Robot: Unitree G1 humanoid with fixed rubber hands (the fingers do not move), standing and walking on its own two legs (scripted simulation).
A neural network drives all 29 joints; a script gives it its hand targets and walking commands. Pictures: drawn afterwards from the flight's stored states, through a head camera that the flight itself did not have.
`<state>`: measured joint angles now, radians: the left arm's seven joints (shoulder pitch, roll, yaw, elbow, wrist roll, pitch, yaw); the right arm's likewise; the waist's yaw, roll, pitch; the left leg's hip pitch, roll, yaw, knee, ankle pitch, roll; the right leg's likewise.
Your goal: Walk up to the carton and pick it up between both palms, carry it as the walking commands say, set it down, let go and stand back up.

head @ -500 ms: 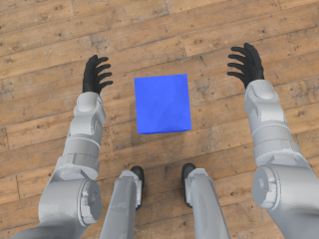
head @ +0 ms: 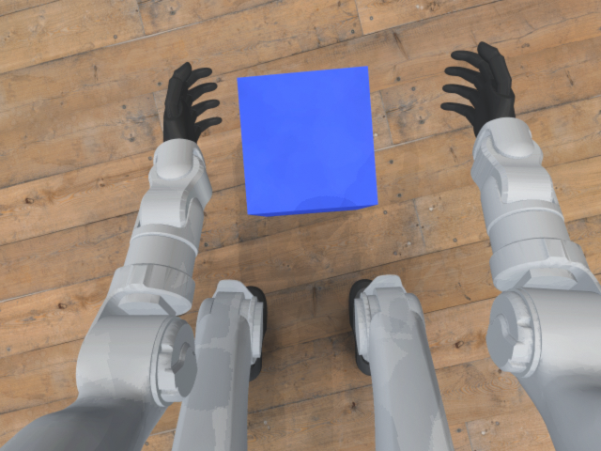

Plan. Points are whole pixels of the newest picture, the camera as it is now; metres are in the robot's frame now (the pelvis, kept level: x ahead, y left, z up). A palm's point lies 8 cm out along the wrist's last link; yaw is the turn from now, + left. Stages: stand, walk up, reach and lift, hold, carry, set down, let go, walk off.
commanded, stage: reach and lift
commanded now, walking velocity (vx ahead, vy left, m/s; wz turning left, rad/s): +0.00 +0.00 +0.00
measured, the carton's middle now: (307, 155) +0.50 -0.02 -0.38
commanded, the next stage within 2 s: none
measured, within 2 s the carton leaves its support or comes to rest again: leaves its support in 1.96 s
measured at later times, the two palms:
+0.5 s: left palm (212, 153) +0.49 +0.13 -0.26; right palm (434, 143) +0.49 -0.21 -0.27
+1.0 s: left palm (218, 154) +0.49 +0.13 -0.31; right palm (419, 147) +0.49 -0.20 -0.32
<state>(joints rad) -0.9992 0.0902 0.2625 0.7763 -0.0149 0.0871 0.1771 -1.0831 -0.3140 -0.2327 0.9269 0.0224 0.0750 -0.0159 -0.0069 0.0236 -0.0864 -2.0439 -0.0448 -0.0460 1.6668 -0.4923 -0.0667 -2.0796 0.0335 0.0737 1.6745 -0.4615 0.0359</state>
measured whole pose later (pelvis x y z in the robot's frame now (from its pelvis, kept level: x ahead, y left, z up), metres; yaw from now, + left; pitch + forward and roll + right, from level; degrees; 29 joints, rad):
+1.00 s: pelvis -0.02 +0.00 -0.13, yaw +1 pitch +40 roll +2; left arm -1.30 0.21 0.10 1.05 -0.21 0.00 0.18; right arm -1.33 -0.38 -0.06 1.15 0.18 -0.02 -0.08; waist -0.01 0.05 0.28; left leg -2.27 -0.10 -0.05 2.13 -0.56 -0.10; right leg -2.29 0.03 0.08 2.14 -0.54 0.05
